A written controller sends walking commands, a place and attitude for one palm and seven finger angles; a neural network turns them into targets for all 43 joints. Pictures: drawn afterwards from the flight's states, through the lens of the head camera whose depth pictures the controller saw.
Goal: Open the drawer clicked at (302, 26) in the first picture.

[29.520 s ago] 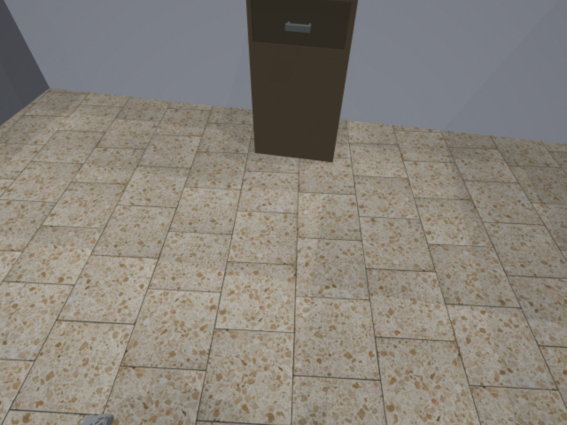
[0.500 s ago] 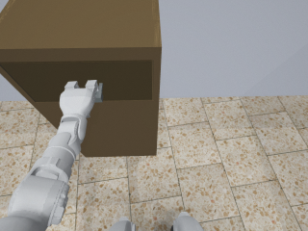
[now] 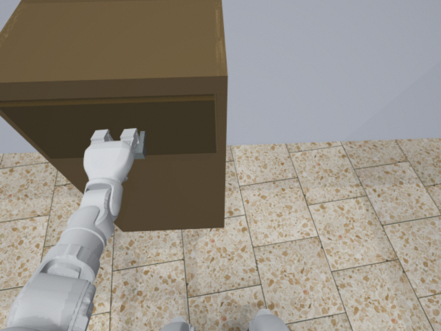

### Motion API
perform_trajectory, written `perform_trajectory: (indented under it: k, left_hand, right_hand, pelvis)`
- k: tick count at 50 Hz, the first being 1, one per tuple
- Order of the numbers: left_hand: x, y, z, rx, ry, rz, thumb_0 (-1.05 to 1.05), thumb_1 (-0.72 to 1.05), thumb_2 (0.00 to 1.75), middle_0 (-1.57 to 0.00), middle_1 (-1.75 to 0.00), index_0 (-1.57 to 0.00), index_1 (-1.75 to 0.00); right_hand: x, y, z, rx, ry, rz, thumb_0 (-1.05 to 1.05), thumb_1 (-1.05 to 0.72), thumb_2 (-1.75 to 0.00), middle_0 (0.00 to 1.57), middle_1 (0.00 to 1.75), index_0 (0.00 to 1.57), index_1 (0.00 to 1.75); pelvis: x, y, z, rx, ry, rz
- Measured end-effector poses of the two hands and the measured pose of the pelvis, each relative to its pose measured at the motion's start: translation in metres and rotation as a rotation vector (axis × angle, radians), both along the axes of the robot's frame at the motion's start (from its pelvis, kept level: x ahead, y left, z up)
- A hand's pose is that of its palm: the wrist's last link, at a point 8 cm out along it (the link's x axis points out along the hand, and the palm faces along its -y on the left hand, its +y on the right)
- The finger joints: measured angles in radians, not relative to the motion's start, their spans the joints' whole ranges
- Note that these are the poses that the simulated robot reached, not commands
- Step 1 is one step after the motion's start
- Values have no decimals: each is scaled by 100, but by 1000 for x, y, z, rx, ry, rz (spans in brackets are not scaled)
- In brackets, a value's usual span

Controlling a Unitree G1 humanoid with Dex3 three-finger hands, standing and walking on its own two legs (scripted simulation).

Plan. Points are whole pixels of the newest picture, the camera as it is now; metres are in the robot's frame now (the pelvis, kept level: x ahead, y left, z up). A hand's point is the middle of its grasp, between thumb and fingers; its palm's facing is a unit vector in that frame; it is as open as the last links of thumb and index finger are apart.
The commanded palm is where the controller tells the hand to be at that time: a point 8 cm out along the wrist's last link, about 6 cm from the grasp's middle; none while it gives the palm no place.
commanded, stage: pull the drawer open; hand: left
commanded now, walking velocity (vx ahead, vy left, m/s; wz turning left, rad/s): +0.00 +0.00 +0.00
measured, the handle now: (120, 144) +0.49 +0.21 +0.00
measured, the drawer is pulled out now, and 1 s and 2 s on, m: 0.01 0.14 0.26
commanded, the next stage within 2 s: none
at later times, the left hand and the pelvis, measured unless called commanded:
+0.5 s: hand (116, 202) +0.36 +0.20 -0.02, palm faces -0.03 -0.05 -1.00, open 5.8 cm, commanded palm +0.32 +0.20 +0.03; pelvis +0.01 +0.00 +0.01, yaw +1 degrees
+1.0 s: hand (111, 234) +0.30 +0.20 -0.02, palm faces -0.02 -0.05 -1.00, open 5.8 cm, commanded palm +0.26 +0.20 +0.03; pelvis +0.00 -0.01 +0.01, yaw +1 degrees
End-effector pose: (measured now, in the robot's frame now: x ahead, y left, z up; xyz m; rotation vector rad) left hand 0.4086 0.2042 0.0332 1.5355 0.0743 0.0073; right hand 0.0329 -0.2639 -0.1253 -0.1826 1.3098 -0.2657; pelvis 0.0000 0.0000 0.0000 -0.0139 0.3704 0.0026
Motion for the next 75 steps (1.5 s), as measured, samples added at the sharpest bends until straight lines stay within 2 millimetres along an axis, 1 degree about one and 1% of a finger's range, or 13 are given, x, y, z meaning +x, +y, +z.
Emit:
perform_trajectory:
  k: [6,20,27,33,42,52,65,75]
  left_hand:
    - [-14,0,0,-3,-4,-1,0,71,78,-30,-135,-37,-132]
    - [-56,-1,-1,-8,-16,12,0,70,80,-29,-135,-38,-132]
    - [-73,-2,-1,-12,-14,18,0,70,80,-29,-135,-38,-132]
    - [-88,-2,-1,-16,-13,24,1,70,80,-29,-135,-39,-132]
    - [-114,-3,-1,-17,-24,32,1,69,81,-29,-135,-39,-132]
    - [-134,-4,-1,-19,-21,40,1,69,81,-29,-134,-40,-132]
    - [-167,-5,-1,-30,-27,50,2,69,81,-28,-135,-41,-132]
    - [-190,-6,-1,-30,-29,64,2,68,81,-29,-134,-41,-133]
  right_hand:
    - [16,3,4,11,-33,4,0,-91,-89,20,30,20,30]
    - [78,8,17,14,-175,77,0,-91,-89,20,30,20,30]
    - [98,10,23,13,-239,105,0,-91,-89,20,30,20,30]
    - [104,10,25,21,-270,114,0,-91,-89,20,30,20,30]
    - [103,11,22,32,-275,132,0,-91,-89,20,30,20,30]
    - [107,11,24,35,-309,143,1,-91,-89,20,30,20,30]
    - [124,11,31,36,-376,173,1,-91,-89,20,30,20,30]
    - [141,18,31,56,-413,211,1,-91,-89,20,30,20,30]
  pelvis:
    - [6,1,5,0,-17,-3]
    - [11,0,12,0,-65,11]
    - [10,-2,12,3,-83,14]
    - [9,-4,13,5,-95,10]
    - [6,-7,12,10,-112,13]
    - [1,-10,11,15,-128,9]
    - [0,-12,10,19,-143,5]
    - [-1,-13,7,21,-151,8]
